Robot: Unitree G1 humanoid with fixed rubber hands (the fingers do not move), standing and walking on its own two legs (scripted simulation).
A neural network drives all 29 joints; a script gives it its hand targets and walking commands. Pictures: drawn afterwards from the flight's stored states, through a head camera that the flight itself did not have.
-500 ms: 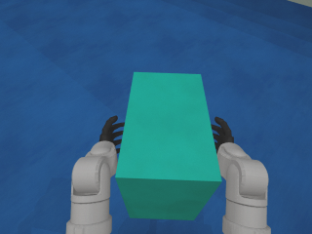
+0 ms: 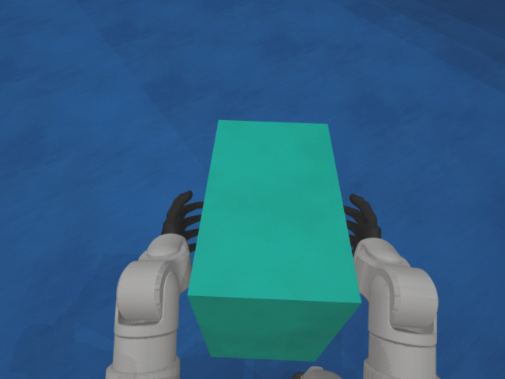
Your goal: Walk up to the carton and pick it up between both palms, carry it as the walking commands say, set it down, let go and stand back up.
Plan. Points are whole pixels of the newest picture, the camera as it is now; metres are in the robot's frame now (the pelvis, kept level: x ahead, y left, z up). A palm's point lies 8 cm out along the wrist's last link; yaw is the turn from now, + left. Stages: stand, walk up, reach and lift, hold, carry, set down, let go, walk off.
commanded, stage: carry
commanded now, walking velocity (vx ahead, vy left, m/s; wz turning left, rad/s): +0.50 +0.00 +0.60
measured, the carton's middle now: (267, 243) +0.32 +0.00 +0.01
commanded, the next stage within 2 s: none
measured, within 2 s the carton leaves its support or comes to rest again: neither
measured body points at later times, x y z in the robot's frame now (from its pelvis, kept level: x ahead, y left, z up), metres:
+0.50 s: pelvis +0.33 +0.18 +0.00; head +0.40 +0.20 +0.44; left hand +0.60 +0.39 +0.05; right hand +0.66 +0.12 +0.06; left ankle +0.24 +0.24 -0.73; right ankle +0.35 +0.08 -0.71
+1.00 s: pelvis +0.62 +0.40 -0.03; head +0.66 +0.42 +0.41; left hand +0.86 +0.63 +0.04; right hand +0.94 +0.37 +0.04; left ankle +0.43 +0.36 -0.68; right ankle +0.64 +0.29 -0.74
